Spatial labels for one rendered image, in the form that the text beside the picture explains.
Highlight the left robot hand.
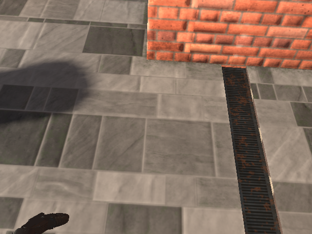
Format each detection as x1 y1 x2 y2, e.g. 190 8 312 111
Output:
12 213 69 234

